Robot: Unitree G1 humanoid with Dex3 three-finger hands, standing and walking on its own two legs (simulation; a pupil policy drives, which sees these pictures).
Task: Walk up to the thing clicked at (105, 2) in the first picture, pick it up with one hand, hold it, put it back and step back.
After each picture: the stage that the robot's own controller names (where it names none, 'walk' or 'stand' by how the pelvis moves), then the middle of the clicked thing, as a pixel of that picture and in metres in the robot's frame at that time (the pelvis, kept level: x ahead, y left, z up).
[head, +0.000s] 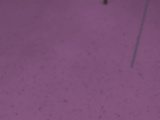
stand; (105, 0) +2.35 -0.32 -0.72
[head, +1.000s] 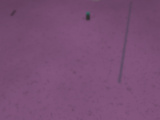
walk; (88, 16) +2.24 +0.09 -0.70
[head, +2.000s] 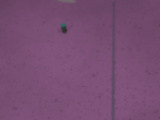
walk; (63, 28) +1.61 +0.34 -0.72
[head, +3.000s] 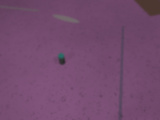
walk; (61, 59) +1.09 +0.32 -0.71
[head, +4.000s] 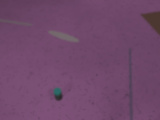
walk; (58, 94) +0.67 +0.27 -0.70
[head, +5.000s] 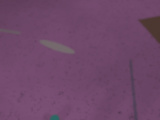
stand; out of the picture +0.42 +0.20 -0.70
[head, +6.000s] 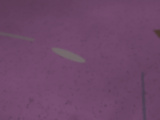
stand; out of the picture +0.39 +0.20 -0.72
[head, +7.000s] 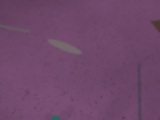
stand; out of the picture +0.41 +0.22 -0.70
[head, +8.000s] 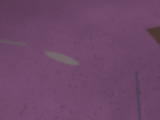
stand; out of the picture +0.36 +0.24 -0.72
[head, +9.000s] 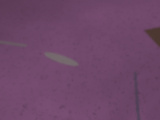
stand; out of the picture +0.37 +0.25 -0.73
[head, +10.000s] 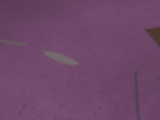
stand; out of the picture +0.36 +0.25 -0.73
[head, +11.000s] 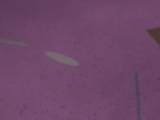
stand; out of the picture +0.36 +0.24 -0.73
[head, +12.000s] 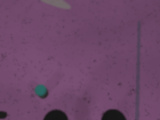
go down; (41, 91) +0.41 +0.23 -0.53
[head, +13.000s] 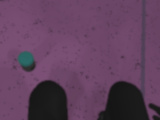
go down; (27, 62) +0.44 +0.26 -0.31
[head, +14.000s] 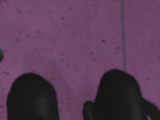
close in; out of the picture +0.43 +0.29 -0.25
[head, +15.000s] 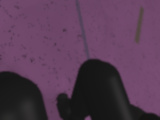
close; out of the picture +0.42 +0.31 -0.22
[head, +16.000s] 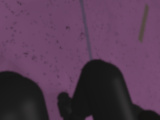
lift; out of the picture +0.40 +0.30 -0.22
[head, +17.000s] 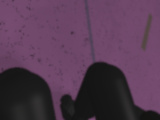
lift; out of the picture +0.36 +0.26 -0.22
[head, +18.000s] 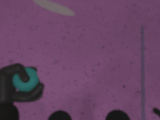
lift; (29, 85) +0.32 +0.19 -0.01
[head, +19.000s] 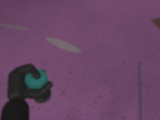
hold; (39, 87) +0.33 +0.18 +0.01
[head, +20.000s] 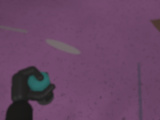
hold; (42, 89) +0.33 +0.17 +0.00
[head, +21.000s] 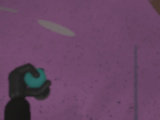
crouch; (38, 85) +0.35 +0.17 -0.04
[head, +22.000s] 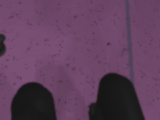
lower; out of the picture +0.47 +0.27 -0.10
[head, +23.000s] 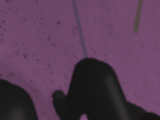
lower; out of the picture +0.42 +0.30 -0.23
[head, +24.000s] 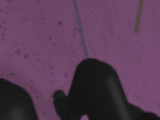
lower; out of the picture +0.42 +0.31 -0.22
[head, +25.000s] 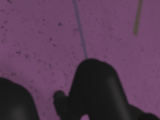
lower; out of the picture +0.42 +0.31 -0.23
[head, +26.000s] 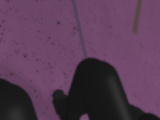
lower; out of the picture +0.42 +0.31 -0.22
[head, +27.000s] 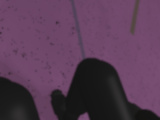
open; out of the picture +0.42 +0.30 -0.23
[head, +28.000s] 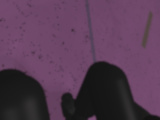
stand; out of the picture +0.42 +0.29 -0.23
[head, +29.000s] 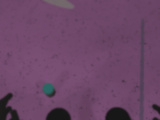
walk; (49, 90) +0.42 +0.22 -0.52
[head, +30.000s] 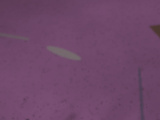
stand; out of the picture +0.39 +0.20 -0.66
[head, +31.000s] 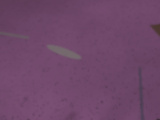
stand; out of the picture +0.39 +0.20 -0.67
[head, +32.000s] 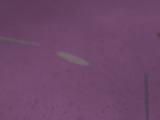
stand; out of the picture +0.42 +0.19 -0.72
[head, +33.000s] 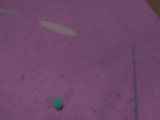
walk; (58, 104) +0.44 +0.18 -0.70
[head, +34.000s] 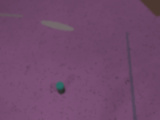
walk; (60, 88) +0.64 +0.24 -0.70
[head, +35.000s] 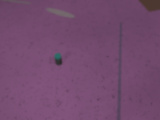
stand; (58, 59) +0.98 +0.27 -0.70
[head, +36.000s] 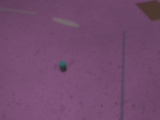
stand; (63, 66) +1.00 +0.25 -0.72
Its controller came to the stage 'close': yes
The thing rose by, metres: 0.71
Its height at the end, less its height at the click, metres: +0.00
